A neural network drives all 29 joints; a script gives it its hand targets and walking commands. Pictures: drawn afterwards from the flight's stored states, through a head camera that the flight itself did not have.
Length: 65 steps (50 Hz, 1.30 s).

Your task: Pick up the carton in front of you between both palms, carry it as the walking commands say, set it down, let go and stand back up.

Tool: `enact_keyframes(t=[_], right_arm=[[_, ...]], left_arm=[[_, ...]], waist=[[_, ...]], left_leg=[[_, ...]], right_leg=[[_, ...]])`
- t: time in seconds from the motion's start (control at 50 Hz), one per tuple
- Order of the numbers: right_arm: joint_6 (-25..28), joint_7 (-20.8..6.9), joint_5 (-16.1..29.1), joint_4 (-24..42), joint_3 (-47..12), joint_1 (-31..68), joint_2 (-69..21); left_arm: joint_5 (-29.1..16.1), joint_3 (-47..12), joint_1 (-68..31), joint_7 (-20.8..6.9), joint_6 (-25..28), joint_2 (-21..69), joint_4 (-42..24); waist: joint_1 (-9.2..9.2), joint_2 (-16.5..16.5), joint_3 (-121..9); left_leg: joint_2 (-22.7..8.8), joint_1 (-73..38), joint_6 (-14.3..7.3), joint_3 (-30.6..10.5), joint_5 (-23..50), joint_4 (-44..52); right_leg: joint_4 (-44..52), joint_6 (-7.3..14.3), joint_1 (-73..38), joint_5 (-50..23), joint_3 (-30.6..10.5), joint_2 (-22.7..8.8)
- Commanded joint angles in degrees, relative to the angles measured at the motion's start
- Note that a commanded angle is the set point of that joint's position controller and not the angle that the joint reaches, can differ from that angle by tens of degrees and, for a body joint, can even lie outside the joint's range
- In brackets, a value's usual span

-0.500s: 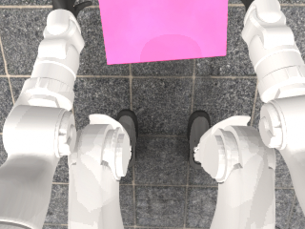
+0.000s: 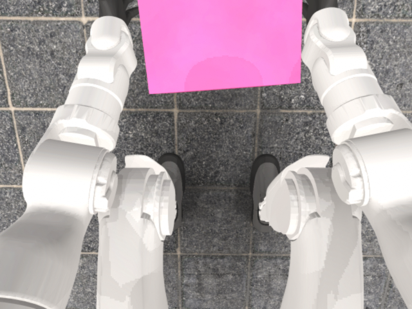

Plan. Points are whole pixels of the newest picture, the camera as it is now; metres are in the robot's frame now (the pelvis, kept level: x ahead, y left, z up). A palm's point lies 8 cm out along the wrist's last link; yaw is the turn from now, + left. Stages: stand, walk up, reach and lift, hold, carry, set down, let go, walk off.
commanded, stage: reach and lift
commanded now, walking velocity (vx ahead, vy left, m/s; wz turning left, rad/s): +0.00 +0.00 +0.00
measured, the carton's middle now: (217, 31) +0.52 +0.01 -0.25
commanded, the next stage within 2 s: none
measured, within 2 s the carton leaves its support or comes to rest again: leaves its support in 0.32 s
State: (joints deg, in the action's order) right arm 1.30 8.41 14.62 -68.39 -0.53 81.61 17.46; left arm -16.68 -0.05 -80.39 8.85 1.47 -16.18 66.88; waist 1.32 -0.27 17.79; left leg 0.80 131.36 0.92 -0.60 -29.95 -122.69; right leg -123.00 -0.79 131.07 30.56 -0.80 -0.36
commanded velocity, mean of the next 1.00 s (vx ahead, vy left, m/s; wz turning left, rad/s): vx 0.00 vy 0.00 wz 0.00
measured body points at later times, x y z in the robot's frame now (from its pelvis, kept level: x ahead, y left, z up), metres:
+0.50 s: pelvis +0.00 +0.00 +0.00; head +0.30 -0.01 +0.34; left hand +0.53 +0.16 -0.10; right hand +0.53 -0.15 -0.10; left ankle +0.12 +0.12 -0.34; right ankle +0.12 -0.12 -0.34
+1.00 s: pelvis +0.02 +0.00 +0.14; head +0.25 +0.00 +0.52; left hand +0.49 +0.16 +0.08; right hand +0.49 -0.15 +0.07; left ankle +0.12 +0.12 -0.34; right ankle +0.12 -0.12 -0.34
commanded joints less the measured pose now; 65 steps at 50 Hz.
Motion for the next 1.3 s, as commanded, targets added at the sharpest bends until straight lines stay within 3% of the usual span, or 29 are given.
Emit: enact_keyframes(t=[0.0,0.04,0.1,0.18,0.24,0.34,0.38,0.4,0.48,0.58,0.66,0.72,0.84,0.92,1.04,1.14,1.28], right_arm=[[1.64,-1.28,-0.07,6.10,-2.51,16.09,-5.66],[1.75,-3.05,0.48,6.24,-5.75,21.16,-16.75],[0.21,-7.82,-1.03,7.20,-8.86,29.74,-36.08],[-2.23,-11.83,-3.16,10.41,-8.31,32.83,-48.85],[-3.31,-12.48,-1.13,16.05,-10.52,34.44,-55.04],[-5.83,-11.27,2.07,30.89,-15.03,35.32,-63.08],[-7.97,-11.72,0.13,32.86,-14.19,32.08,-66.03],[-9.05,-12.28,-1.20,33.08,-13.63,30.46,-67.72],[-13.13,-14.76,-7.49,31.41,-9.07,23.92,-72.11],[-17.21,-17.46,-16.11,24.02,-0.85,19.08,-73.47],[-18.48,-18.32,-18.51,23.23,0.92,19.56,-74.69],[-18.93,-18.34,-19.60,23.43,1.38,17.56,-75.28],[-19.85,-18.30,-19.65,26.14,-0.96,11.85,-77.27],[-20.40,-18.76,-17.49,29.74,-5.14,8.85,-79.24],[-20.93,-19.15,-14.89,32.82,-10.33,4.32,-81.56],[-20.95,-18.92,-15.32,32.52,-11.16,-0.75,-82.50],[-20.24,-18.62,-17.23,31.50,-10.22,-8.26,-83.07]], left_arm=[[0.57,-1.92,-14.76,-0.85,1.65,6.72,-5.72],[0.35,-4.84,-20.30,-2.76,1.83,16.81,-6.08],[1.69,-8.20,-30.19,-7.74,0.23,35.39,-7.45],[4.27,-6.87,-33.01,-12.19,-2.28,47.63,-10.64],[1.56,-9.80,-35.37,-13.38,-3.51,53.58,-16.81],[-1.93,-14.19,-34.62,-12.64,-6.34,60.98,-29.23],[-0.34,-14.09,-33.52,-13.18,-8.23,63.37,-32.23],[0.74,-13.81,-33.20,-13.83,-9.06,64.49,-32.76],[6.93,-10.68,-25.55,-16.61,-13.62,71.01,-30.90],[17.43,0.70,-18.22,-18.50,-17.81,72.11,-20.73],[21.37,4.62,-16.74,-18.83,-18.85,72.63,-19.19],[21.35,3.39,-16.66,-19.32,-19.40,73.99,-20.82],[18.75,-3.09,-13.97,-20.43,-20.93,77.87,-24.88],[17.28,-7.10,-9.92,-20.36,-21.56,79.61,-27.55],[16.79,-9.90,-2.82,-19.69,-21.75,80.79,-29.16],[17.29,-10.05,2.30,-19.60,-21.63,81.70,-28.71],[18.22,-10.11,8.35,-19.90,-21.01,82.61,-28.22]], waist=[[-0.10,0.46,-64.47],[-0.01,0.72,-64.64],[-0.15,1.09,-62.93],[0.07,1.76,-64.29],[0.17,1.75,-75.84],[0.79,1.90,-100.66],[0.60,1.36,-100.61],[0.23,1.28,-98.26],[-0.72,0.43,-87.81],[1.08,1.64,-72.07],[2.17,3.29,-73.70],[0.91,3.12,-77.83],[-1.63,-0.50,-84.73],[-1.27,-1.62,-87.15],[0.08,0.26,-84.36],[0.03,1.53,-79.07],[-0.86,0.70,-72.45]], left_leg=[[3.01,-34.69,0.84,1.22,13.32,9.84],[3.62,-33.08,0.69,1.41,14.04,9.34],[4.95,-30.34,0.40,2.05,12.58,8.31],[6.31,-29.94,0.14,3.50,11.85,6.96],[6.36,-35.04,0.31,4.76,16.38,5.97],[7.46,-46.34,0.89,6.23,24.46,6.06],[7.98,-45.03,0.84,6.25,22.63,7.57],[8.03,-44.99,0.51,6.14,18.69,8.59],[8.70,-38.27,0.37,5.58,12.81,13.38],[8.92,-32.43,-0.58,5.17,2.50,20.75],[8.83,-35.46,-0.99,5.18,1.37,25.08],[8.97,-38.77,-0.61,4.99,3.46,27.33],[9.33,-46.43,0.60,4.54,7.70,31.86],[9.40,-52.21,1.00,3.94,11.49,34.75],[9.35,-58.16,0.64,2.76,13.33,39.62],[9.26,-62.19,0.28,1.84,12.58,44.37],[8.96,-69.92,0.07,0.42,12.49,52.05]], right_leg=[[9.30,-0.22,-32.07,-12.25,1.62,3.41],[8.95,-0.07,-32.77,-13.63,1.51,4.28],[8.02,0.05,-31.39,-12.91,1.67,5.87],[7.10,0.23,-31.65,-12.70,2.79,7.16],[6.15,0.13,-37.59,-17.59,3.83,7.79],[5.93,0.04,-51.85,-26.05,5.05,9.08],[7.30,0.19,-51.96,-24.94,5.08,9.67],[8.98,0.27,-48.26,-19.28,5.39,9.89],[13.13,0.43,-42.14,-14.40,5.58,10.15],[20.33,0.68,-33.45,-2.54,5.16,9.94],[24.92,0.26,-35.42,-0.88,4.83,10.22],[27.53,0.04,-39.57,-3.16,4.80,10.41],[31.98,0.38,-47.79,-8.17,4.57,10.46],[34.46,0.20,-52.25,-11.80,4.18,10.52],[39.38,-0.47,-58.09,-13.18,3.13,10.54],[44.56,-0.56,-62.80,-12.50,2.02,10.45],[52.40,-0.02,-70.36,-12.72,0.37,10.08]])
